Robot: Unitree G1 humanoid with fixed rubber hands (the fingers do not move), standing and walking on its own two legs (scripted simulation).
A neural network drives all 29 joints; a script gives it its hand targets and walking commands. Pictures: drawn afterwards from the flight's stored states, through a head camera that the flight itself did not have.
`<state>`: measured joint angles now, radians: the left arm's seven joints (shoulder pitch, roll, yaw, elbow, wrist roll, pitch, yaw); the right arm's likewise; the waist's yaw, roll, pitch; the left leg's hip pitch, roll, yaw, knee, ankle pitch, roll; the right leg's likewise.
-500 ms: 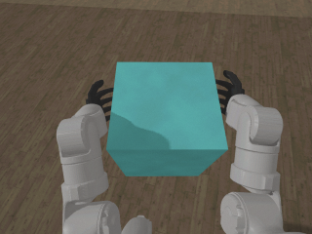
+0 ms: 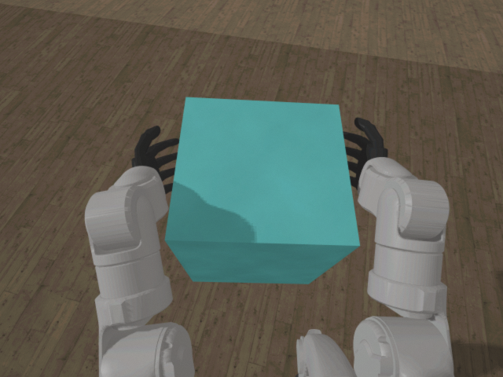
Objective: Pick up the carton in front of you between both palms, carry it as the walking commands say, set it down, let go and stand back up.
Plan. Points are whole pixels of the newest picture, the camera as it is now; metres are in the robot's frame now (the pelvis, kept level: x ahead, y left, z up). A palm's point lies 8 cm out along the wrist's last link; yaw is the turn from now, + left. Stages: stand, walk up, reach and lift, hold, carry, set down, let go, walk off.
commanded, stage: carry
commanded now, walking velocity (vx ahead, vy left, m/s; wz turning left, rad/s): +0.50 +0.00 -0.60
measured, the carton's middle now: (256, 204) +0.38 +0.01 +0.07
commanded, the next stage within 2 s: none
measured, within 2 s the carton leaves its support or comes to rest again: neither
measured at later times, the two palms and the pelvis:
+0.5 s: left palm (226, 19) +0.73 +0.05 +0.19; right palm (381, 38) +0.66 -0.24 +0.18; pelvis +0.34 -0.01 +0.02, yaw -15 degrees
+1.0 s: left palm out of the picture +1.02 -0.18 +0.22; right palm out of the picture +0.84 -0.42 +0.22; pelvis +0.63 -0.09 +0.04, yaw -34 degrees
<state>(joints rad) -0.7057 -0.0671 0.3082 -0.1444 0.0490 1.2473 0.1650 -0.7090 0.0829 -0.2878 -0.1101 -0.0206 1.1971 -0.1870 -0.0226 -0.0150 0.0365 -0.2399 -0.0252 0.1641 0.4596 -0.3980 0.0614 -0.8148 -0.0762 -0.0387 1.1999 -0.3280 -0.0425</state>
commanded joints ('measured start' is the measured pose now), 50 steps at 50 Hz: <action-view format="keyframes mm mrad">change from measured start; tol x32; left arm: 1 -698 -823 -703 -36 -318 -9 -98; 50 -622 -823 -580 194 -239 39 -72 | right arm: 1 -623 801 637 -57 295 30 125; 50 -663 779 567 55 281 72 132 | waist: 1 -24 125 -460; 27 73 -156 -509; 30 -44 411 -706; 50 87 246 -492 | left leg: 1 425 248 -127 -91 615 119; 8 320 229 91 324 1322 -14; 11 -475 -64 -143 1106 -107 -89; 12 -586 1 -242 1184 -116 -72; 24 -436 84 -112 388 131 -126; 28 47 -13 2 60 171 -92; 31 529 476 -855 -91 116 151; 45 341 344 -12 -138 459 26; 50 292 310 169 332 1103 -71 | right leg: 1 -65 13 -58 -158 59 -11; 8 545 223 -255 -612 141 -101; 11 1181 -192 752 -781 354 -415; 26 735 -11 212 -699 461 -188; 33 -53 68 77 226 -135 -17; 42 -70 -2 8 -156 -15 7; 50 559 219 -266 -631 105 -102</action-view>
